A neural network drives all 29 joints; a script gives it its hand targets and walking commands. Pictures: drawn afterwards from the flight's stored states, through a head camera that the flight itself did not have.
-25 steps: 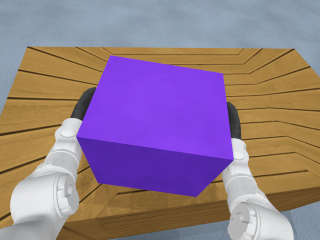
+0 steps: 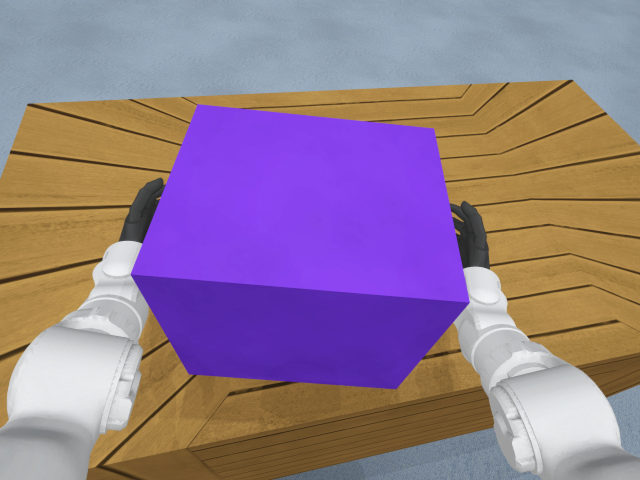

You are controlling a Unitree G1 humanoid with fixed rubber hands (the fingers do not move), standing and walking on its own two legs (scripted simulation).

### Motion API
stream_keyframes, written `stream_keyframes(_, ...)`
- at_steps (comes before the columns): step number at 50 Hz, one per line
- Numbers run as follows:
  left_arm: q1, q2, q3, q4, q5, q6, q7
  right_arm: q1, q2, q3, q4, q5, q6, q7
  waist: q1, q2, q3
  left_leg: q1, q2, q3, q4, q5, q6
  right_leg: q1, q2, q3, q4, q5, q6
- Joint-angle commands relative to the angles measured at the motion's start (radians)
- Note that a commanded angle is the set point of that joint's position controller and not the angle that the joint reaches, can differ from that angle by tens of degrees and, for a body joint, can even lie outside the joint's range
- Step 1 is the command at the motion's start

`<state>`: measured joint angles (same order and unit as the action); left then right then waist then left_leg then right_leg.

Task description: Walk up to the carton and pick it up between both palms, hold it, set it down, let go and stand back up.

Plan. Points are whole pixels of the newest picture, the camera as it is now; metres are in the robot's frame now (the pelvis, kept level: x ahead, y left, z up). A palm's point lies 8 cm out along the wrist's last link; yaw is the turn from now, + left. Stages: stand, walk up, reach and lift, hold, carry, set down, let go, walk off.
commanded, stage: set down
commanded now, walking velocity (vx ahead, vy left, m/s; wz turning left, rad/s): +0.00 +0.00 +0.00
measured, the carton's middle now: (304, 258) +0.41 +0.01 +0.03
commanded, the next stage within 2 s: none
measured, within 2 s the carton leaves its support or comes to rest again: neither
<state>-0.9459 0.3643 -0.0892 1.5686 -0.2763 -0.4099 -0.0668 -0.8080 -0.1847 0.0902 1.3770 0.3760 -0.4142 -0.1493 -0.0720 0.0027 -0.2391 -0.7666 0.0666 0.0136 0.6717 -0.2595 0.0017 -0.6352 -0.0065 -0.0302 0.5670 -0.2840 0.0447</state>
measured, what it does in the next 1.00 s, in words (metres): stands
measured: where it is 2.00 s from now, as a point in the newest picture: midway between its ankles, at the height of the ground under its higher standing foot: outside the picture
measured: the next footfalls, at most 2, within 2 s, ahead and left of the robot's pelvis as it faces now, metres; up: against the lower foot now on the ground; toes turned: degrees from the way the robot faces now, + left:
none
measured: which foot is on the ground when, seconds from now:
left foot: down 0.00-1.00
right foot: down 0.00-1.00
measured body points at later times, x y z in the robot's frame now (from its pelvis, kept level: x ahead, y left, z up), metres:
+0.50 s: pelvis -0.03 +0.00 +0.00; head +0.02 +0.04 +0.45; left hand +0.44 +0.25 +0.12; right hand +0.40 -0.23 +0.12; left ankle +0.02 +0.11 -0.72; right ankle -0.02 -0.15 -0.72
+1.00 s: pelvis -0.02 +0.00 +0.02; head +0.00 +0.04 +0.47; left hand +0.45 +0.26 +0.20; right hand +0.42 -0.24 +0.20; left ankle +0.02 +0.11 -0.72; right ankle -0.02 -0.15 -0.72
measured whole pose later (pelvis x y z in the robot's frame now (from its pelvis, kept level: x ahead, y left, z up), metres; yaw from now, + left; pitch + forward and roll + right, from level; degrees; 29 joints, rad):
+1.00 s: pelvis -0.02 +0.00 +0.02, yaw +0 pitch +8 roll -2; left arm -1.07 0.60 -0.23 1.19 -0.45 0.10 -0.11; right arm -0.93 -0.39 0.13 1.03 0.53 0.11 -0.09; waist -0.08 -0.04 -0.14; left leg -0.44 0.04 0.02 0.46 -0.16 0.00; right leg -0.33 -0.02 -0.01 0.36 -0.18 0.04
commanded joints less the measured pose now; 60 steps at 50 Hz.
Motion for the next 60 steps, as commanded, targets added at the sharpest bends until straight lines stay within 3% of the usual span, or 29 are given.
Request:
stream_keyframes(1,-0.414,0.204,-0.034,-0.111,-0.065,-0.046,-0.006,-0.384,-0.215,0.057,-0.132,0.093,-0.016,0.035,0.009,0.083,-0.542,0.527,-0.069,0.020,0.063,0.555,-0.091,0.019,0.060,-0.053,0.007,0.423,0.007)
stream_keyframes(7,-0.492,0.230,-0.140,-0.168,-0.175,-0.020,-0.011,-0.432,-0.264,0.084,-0.218,0.146,0.056,0.084,0.004,0.110,-0.570,0.525,-0.062,0.015,0.049,0.426,-0.079,-0.075,0.051,-0.057,0.006,0.262,-0.009)
stream_keyframes(11,-0.534,0.248,-0.189,-0.224,-0.226,0.025,-0.016,-0.467,-0.300,0.073,-0.287,0.153,0.114,0.104,-0.004,0.120,-0.601,0.536,-0.062,0.010,0.036,0.365,-0.068,-0.093,0.047,-0.059,0.002,0.222,-0.016)
stream_keyframes(25,-0.585,0.309,-0.214,-0.210,-0.240,0.208,-0.026,-0.546,-0.352,0.010,-0.303,0.110,0.291,0.085,-0.023,0.073,-0.442,0.561,-0.065,-0.005,-0.090,0.203,-0.029,0.014,0.036,-0.052,-0.103,0.139,-0.029)
stream_keyframes(35,-0.621,0.352,-0.199,-0.362,-0.251,0.314,-0.033,-0.585,-0.375,0.016,-0.399,0.145,0.389,0.084,-0.011,0.087,-0.444,0.687,-0.070,-0.007,-0.131,0.313,-0.029,0.114,0.041,-0.048,-0.169,0.235,-0.033)
stream_keyframes(45,-0.580,0.385,-0.111,-0.509,-0.185,0.469,-0.041,-0.556,-0.411,-0.008,-0.474,0.149,0.486,0.061,-0.016,0.084,-0.379,0.804,-0.075,0.000,-0.175,0.432,-0.034,0.260,0.053,-0.037,-0.234,0.359,-0.029)
stream_keyframes(54,-0.379,0.353,-0.013,-0.598,-0.092,0.533,-0.069,-0.364,-0.370,0.006,-0.548,0.145,0.520,0.044,0.002,0.062,-0.229,0.852,-0.079,0.015,-0.230,0.488,-0.027,0.418,0.052,-0.021,-0.280,0.394,-0.029)
stream_keyframes(60,-0.266,0.363,0.084,-0.770,-0.052,0.526,-0.071,-0.241,-0.326,-0.023,-0.730,0.113,0.500,0.025,0.025,0.045,-0.201,0.850,-0.090,0.037,-0.246,0.495,-0.027,0.499,0.051,-0.011,-0.283,0.392,-0.021)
